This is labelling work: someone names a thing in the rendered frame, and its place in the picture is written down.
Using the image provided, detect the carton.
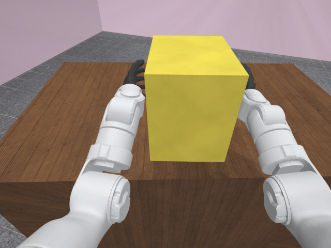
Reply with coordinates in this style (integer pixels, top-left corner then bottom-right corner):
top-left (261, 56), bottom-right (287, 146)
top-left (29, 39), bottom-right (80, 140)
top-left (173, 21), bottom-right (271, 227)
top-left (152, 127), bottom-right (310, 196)
top-left (144, 35), bottom-right (249, 162)

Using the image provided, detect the right robot forearm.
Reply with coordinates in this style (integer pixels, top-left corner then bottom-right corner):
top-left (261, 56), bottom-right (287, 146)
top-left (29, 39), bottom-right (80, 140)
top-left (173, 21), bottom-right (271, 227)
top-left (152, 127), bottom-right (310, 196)
top-left (237, 89), bottom-right (331, 194)

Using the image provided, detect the right robot hand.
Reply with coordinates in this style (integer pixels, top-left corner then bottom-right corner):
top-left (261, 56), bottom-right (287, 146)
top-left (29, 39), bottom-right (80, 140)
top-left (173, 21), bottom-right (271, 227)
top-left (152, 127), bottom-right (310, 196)
top-left (240, 62), bottom-right (255, 90)

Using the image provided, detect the left robot upper arm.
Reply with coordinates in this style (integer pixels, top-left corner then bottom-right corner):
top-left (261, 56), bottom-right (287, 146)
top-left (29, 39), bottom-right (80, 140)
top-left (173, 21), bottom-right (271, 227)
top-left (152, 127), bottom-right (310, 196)
top-left (16, 170), bottom-right (130, 248)

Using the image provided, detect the left robot hand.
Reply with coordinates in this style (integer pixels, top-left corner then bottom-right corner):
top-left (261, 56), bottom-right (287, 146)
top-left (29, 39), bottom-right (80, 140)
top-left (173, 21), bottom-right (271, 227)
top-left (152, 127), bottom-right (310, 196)
top-left (123, 59), bottom-right (146, 97)

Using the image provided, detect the pedestal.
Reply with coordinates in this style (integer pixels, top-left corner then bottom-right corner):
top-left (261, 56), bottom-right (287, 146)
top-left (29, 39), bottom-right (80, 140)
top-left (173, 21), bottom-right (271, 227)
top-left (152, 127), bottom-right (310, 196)
top-left (0, 62), bottom-right (331, 248)

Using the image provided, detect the left robot forearm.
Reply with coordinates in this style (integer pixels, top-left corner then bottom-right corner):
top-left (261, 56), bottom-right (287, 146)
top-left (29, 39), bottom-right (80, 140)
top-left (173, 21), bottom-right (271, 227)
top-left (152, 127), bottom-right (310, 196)
top-left (69, 84), bottom-right (145, 206)

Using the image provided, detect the right robot upper arm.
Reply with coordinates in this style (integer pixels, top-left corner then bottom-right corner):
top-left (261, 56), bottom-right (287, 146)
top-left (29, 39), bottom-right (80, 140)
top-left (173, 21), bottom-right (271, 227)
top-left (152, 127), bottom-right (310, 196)
top-left (263, 171), bottom-right (331, 248)

